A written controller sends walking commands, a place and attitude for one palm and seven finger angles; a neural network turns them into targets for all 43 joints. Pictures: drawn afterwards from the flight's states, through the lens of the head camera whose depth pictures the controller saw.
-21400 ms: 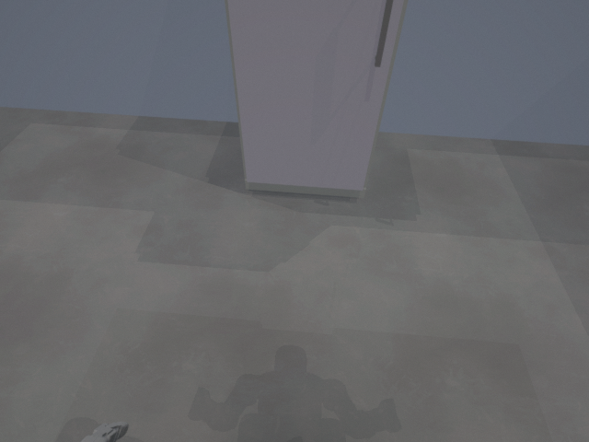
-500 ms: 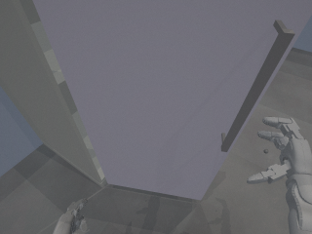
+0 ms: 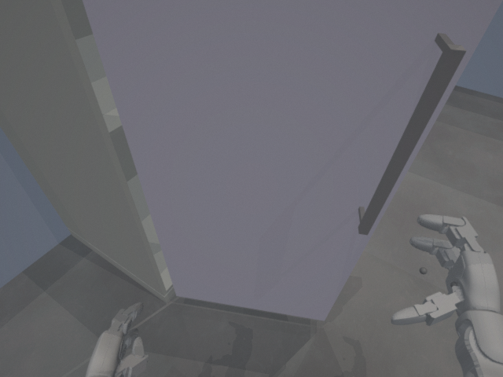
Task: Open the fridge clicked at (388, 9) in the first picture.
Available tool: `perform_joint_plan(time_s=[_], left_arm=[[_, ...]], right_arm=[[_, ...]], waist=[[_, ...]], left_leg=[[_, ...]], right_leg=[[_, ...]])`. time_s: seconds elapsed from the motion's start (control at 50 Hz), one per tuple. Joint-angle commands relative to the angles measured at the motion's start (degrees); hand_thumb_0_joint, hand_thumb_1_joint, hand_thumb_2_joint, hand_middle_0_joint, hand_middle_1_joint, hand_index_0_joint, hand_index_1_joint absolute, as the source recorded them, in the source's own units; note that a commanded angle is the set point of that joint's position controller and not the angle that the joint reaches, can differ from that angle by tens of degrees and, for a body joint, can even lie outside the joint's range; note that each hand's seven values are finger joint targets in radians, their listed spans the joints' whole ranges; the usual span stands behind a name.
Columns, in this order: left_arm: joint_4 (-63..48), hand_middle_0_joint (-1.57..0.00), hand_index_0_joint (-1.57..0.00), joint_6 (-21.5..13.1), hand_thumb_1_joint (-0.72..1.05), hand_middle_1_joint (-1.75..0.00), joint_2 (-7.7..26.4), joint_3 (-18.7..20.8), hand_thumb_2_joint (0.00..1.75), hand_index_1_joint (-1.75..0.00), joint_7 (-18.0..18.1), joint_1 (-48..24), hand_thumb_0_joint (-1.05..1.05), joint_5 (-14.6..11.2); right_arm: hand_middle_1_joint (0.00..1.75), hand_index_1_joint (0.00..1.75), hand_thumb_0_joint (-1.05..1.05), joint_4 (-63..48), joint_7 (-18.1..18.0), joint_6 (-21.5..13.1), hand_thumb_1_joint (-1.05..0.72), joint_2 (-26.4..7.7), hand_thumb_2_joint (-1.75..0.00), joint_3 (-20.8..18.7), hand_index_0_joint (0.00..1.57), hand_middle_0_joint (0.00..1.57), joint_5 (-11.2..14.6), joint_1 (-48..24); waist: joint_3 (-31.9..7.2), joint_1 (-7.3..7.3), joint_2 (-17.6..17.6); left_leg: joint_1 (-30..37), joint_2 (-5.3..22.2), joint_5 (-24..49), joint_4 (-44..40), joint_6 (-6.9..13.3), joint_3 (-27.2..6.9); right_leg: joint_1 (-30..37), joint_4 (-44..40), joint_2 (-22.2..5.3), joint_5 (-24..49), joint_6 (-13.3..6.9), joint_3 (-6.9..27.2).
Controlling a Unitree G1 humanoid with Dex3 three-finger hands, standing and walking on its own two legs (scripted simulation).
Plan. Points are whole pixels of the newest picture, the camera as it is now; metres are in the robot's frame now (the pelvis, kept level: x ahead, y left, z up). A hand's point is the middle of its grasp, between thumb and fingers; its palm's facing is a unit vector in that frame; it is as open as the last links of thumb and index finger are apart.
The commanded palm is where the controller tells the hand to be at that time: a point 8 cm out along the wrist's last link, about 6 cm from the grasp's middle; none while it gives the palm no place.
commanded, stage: slip the hand off the handle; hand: right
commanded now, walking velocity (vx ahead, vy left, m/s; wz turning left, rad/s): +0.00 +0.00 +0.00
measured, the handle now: (394, 155) +0.44 -0.22 +0.16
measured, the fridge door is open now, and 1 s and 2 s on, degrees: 66 66 66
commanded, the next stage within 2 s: draw the hand back to the body in 0.10 s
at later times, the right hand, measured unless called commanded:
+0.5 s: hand (441, 267) +0.25 -0.24 +0.12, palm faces +0.29 +0.96 -0.03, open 14.7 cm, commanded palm +0.21 -0.30 +0.13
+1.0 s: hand (488, 274) +0.23 -0.28 +0.15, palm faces +0.43 +0.84 -0.32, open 13.0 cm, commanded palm +0.18 -0.30 +0.17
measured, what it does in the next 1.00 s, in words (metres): stands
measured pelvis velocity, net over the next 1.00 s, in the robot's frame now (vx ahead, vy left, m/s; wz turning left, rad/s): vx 0.02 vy -0.01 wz -0.01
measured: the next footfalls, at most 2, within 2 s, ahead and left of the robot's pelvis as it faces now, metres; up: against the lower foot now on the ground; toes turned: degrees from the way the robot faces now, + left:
none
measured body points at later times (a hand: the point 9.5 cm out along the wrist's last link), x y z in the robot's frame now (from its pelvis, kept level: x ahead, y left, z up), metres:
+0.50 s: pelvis +0.03 -0.01 +0.01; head +0.01 +0.00 +0.46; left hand +0.22 +0.21 -0.06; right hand +0.23 -0.29 +0.12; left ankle +0.02 +0.11 -0.71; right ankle +0.03 -0.12 -0.71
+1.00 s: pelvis +0.02 -0.01 +0.02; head +0.00 +0.01 +0.47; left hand +0.21 +0.20 -0.05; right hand +0.20 -0.32 +0.17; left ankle +0.02 +0.11 -0.71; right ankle +0.03 -0.12 -0.71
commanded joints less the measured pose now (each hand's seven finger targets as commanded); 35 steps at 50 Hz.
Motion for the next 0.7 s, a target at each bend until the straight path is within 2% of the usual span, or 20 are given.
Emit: perform_joint_plan(time_s=[0.0, 0.02, 0.04, 0.08, 0.16, 0.18, 0.2, 0.22, 0.24, 0.26, 0.28, 0.32, 0.36, 0.4, 0.48, 0.52, 0.58, 0.64, 0.66, 0.68], left_arm=[[-9.69, -0.20, -0.20, -3.88, 0.90, -0.30, 6.55, 3.13, 0.90, -0.30, 0.22, -6.43, 0.00, 0.35], [-9.18, -0.20, -0.20, -3.85, 0.90, -0.30, 6.75, 3.19, 0.90, -0.30, 0.22, -6.04, 0.00, 0.33], [-8.99, -0.20, -0.20, -3.87, 0.90, -0.30, 6.69, 3.09, 0.90, -0.30, 0.23, -6.27, 0.00, 0.37], [-8.34, -0.20, -0.20, -3.75, 0.90, -0.30, 7.09, 3.29, 0.90, -0.30, 0.47, -5.75, 0.00, 0.45], [-8.04, -0.20, -0.20, -4.06, 0.90, -0.30, 6.87, 3.57, 0.90, -0.30, 0.75, -5.52, 0.00, 0.09], [-8.32, -0.20, -0.20, -4.26, 0.90, -0.30, 7.01, 3.58, 0.90, -0.30, 0.73, -5.32, 0.00, 0.27], [-8.15, -0.20, -0.20, -4.36, 0.90, -0.30, 7.02, 3.76, 0.90, -0.30, 0.79, -4.82, 0.00, 0.18], [-7.92, -0.20, -0.20, -5.55, 0.90, -0.30, 5.43, 3.48, 0.90, -0.30, 1.87, -7.78, 0.00, -1.45], [-6.51, -0.20, -0.20, -6.71, 0.90, -0.30, 5.89, 3.32, 0.90, -0.30, 2.40, -7.97, 0.00, -1.51], [-6.22, -0.20, -0.20, -7.41, 0.90, -0.30, 5.82, 3.29, 0.90, -0.30, 2.63, -7.42, 0.00, -1.44], [-5.92, -0.20, -0.20, -7.68, 0.90, -0.30, 6.27, 3.07, 0.90, -0.30, 2.51, -6.51, 0.00, -0.95], [-6.79, -0.20, -0.20, -7.37, 0.90, -0.30, 6.31, 3.07, 0.90, -0.30, 1.47, -5.33, 0.00, -0.19], [-7.73, -0.20, -0.20, -6.60, 0.90, -0.30, 6.17, 2.81, 0.90, -0.30, 0.60, -4.78, 0.00, 0.00], [-8.47, -0.20, -0.20, -6.19, 0.90, -0.30, 6.20, 2.88, 0.90, -0.30, 0.53, -5.21, 0.00, -0.12], [-8.05, -0.20, -0.20, -5.88, 0.90, -0.30, 5.96, 2.63, 0.90, -0.30, 1.57, -6.13, 0.00, -0.09], [-7.90, -0.20, -0.20, -5.45, 0.90, -0.30, 5.20, 2.51, 0.90, -0.30, 1.33, -6.50, 0.00, -0.22], [-7.91, -0.20, -0.20, -4.37, 0.90, -0.30, 5.10, 2.48, 0.90, -0.30, 0.76, -7.04, 0.00, -0.32], [-8.39, -0.20, -0.20, -4.29, 0.90, -0.30, 5.15, 2.06, 0.90, -0.30, 0.75, -7.54, 0.00, -0.47], [-8.43, -0.20, -0.20, -4.38, 0.90, -0.30, 5.21, 1.89, 0.90, -0.30, 1.07, -7.49, 0.00, -0.43], [-8.21, -0.20, -0.20, -4.50, 0.90, -0.30, 5.58, 1.88, 0.90, -0.30, 1.41, -7.59, 0.00, -0.51]], right_arm=[[1.15, 1.15, 0.00, -17.36, -1.26, -5.73, 0.55, -10.78, -0.20, -5.04, 0.25, 0.25, 0.41, -5.09], [1.15, 1.15, 0.00, -18.05, -1.52, -6.06, 0.55, -12.54, -0.20, -6.47, 0.25, 0.25, 0.18, -6.61], [1.15, 1.15, 0.00, -17.54, -1.46, -6.04, 0.55, -11.56, -0.20, -5.66, 0.25, 0.25, 0.31, -7.22], [1.15, 1.15, 0.00, -16.27, -1.36, -6.05, 0.55, -13.14, -0.20, -7.61, 0.25, 0.25, 0.84, -7.23], [1.15, 1.15, 0.00, -17.04, 0.27, -5.92, 0.55, -12.18, -0.20, -7.47, 0.25, 0.25, 1.57, -6.05], [1.15, 1.15, 0.00, -17.95, 0.76, -5.87, 0.55, -11.34, -0.20, -6.39, 0.25, 0.25, 1.84, -4.97], [1.15, 1.15, 0.00, -17.71, 1.12, -5.76, 0.55, -11.94, -0.20, -7.39, 0.25, 0.25, 2.04, -3.57], [1.15, 1.15, 0.00, -19.04, 0.51, -4.64, 0.55, -1.28, -0.20, -13.69, 0.25, 0.25, 19.42, -10.97], [1.15, 1.15, 0.00, -18.38, 0.55, -4.02, 0.55, -3.34, -0.20, -12.98, 0.25, 0.25, 18.94, -11.20], [1.15, 1.15, 0.00, -19.19, 0.49, -3.77, 0.55, -3.59, -0.20, -13.82, 0.25, 0.25, 19.24, -11.00], [1.15, 1.15, 0.00, -17.74, -0.17, -2.92, 0.55, -5.33, -0.20, -14.22, 0.25, 0.25, 17.53, -5.67], [1.15, 1.15, 0.00, -21.64, -1.41, -0.75, 0.55, -5.15, -0.20, -6.99, 0.25, 0.25, 8.78, -1.96], [1.15, 1.15, 0.00, -25.02, -2.01, 2.20, 0.55, -4.89, -0.20, -2.62, 0.25, 0.25, 3.95, -1.22], [1.15, 1.15, 0.00, -29.52, -1.83, 3.92, 0.55, -4.86, -0.20, -2.81, 0.25, 0.25, 4.52, -2.02], [1.15, 1.15, 0.00, -30.90, -2.44, 4.15, 0.55, -6.88, -0.20, -11.38, 0.25, 0.25, 10.50, 1.93], [1.15, 1.15, 0.00, -30.12, -3.21, 4.54, 0.55, -5.58, -0.20, -12.03, 0.25, 0.25, 10.71, 3.16], [1.15, 1.15, 0.00, -30.58, -3.76, 6.58, 0.55, -5.38, -0.20, -11.22, 0.25, 0.25, 9.03, 4.85], [1.11, 1.11, 0.00, -35.20, -2.67, 8.64, 0.48, -3.21, -0.24, -6.09, 0.25, 0.25, 7.67, 0.96], [1.09, 1.09, 0.00, -35.37, -2.18, 9.29, 0.44, -3.07, -0.25, -5.43, 0.25, 0.25, 7.84, 0.12], [1.07, 1.07, 0.00, -35.80, -1.87, 9.63, 0.41, -3.41, -0.27, -5.51, 0.25, 0.25, 8.14, -0.94]], waist=[[-7.25, -1.22, -0.14], [-6.77, -0.78, -0.22], [-5.11, -0.39, -0.50], [-4.01, -0.03, 2.29], [-6.42, -0.46, -1.15], [-7.51, -0.28, -0.21], [-8.62, -0.64, -0.67], [-11.42, -2.32, 3.86], [-11.37, -2.24, 1.94], [-11.13, -2.38, 0.55], [-10.46, -2.91, 2.09], [-9.67, -2.10, -1.90], [-6.55, -1.17, -4.94], [-6.47, -0.82, -2.82], [-8.71, -2.97, 3.18], [-8.14, -3.45, 2.49], [-6.80, -3.61, -1.85], [-5.77, -2.09, -4.84], [-4.97, -1.69, -4.31], [-4.52, -1.19, -0.98]], left_leg=[[2.58, 1.23, 0.28, -9.08, -0.33, -2.12], [2.16, 1.15, 0.44, -8.82, -0.32, -1.91], [1.05, 1.09, -0.22, -9.08, -0.42, -1.95], [1.13, 1.10, -0.19, -9.30, -0.55, -2.41], [1.94, 1.20, 3.40, -8.37, -0.41, -2.24], [2.51, 1.15, 5.26, -7.95, -0.51, -2.19], [2.95, 1.18, 7.05, -7.42, -0.50, -1.93], [7.83, 1.68, 6.44, -9.96, -0.52, -2.16], [7.77, 1.86, 6.23, -10.39, -0.82, -2.93], [7.92, 1.79, 6.71, -10.39, -0.71, -2.52], [7.71, 1.64, 9.60, -9.69, -0.67, -1.85], [5.82, 1.42, 15.23, -6.71, -0.18, 0.32], [3.93, 1.38, 14.21, -6.39, 0.20, 0.88], [5.06, 1.19, 14.43, -7.47, 0.22, 0.98], [8.54, 0.35, 15.54, -8.62, 0.13, 1.34], [8.80, 0.48, 16.49, -8.18, 0.23, 1.74], [8.68, 0.67, 16.15, -8.62, 0.58, 1.58], [7.54, 0.84, 14.92, -9.20, 0.58, 1.69], [6.96, 0.75, 13.89, -9.80, 0.47, 1.63], [7.41, 0.59, 13.29, -10.44, 0.32, 1.58]], right_leg=[[2.78, -6.84, 0.95, 2.49, -1.76, -0.54], [2.51, -6.88, 0.81, 2.51, -1.58, -0.35], [2.09, -6.79, 0.89, 1.80, -1.59, -0.49], [0.72, -6.18, 0.88, 2.02, -1.72, -0.30], [2.24, -5.86, 1.07, 4.36, -1.44, -0.69], [2.45, -5.33, 1.07, 5.59, -1.68, -0.57], [2.73, -5.26, 1.01, 6.77, -1.57, -0.57], [3.09, -5.88, 1.82, 5.91, -0.34, 0.58], [4.48, -5.89, 1.52, 5.44, -0.11, 0.31], [5.08, -6.33, 1.49, 5.74, 0.06, 0.59], [4.36, -6.87, 1.31, 7.62, -0.29, 1.00], [6.40, -8.01, 0.91, 13.39, -1.15, 0.41], [6.81, -8.71, 0.44, 14.42, -1.19, 0.86], [7.68, -8.96, 0.17, 14.66, -1.25, 1.22], [8.49, -9.36, 0.45, 14.68, -0.42, 1.26], [8.59, -10.06, 0.55, 15.78, 0.15, 1.08], [9.14, -10.50, 0.49, 16.42, 0.28, 0.56], [10.82, -11.15, 0.26, 15.92, 0.17, 0.98], [11.09, -11.34, 0.23, 14.56, -0.08, 1.27], [10.71, -11.29, 0.08, 13.50, -0.47, 1.56]])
